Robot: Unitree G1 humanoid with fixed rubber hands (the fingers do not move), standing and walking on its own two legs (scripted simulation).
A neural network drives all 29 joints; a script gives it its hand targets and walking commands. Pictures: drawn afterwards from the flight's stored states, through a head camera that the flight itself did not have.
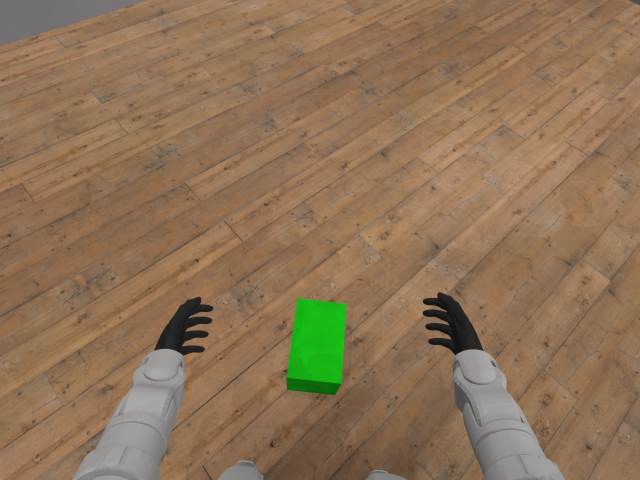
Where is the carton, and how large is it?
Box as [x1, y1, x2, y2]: [287, 298, 345, 394]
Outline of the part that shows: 297,298 287,371 287,389 335,394 341,383 345,304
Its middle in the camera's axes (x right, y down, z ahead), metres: -0.02 +0.32 +1.14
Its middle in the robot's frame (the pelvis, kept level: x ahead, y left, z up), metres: +0.47 -0.04 -0.68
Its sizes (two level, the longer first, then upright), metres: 0.227 0.146 0.161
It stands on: the floor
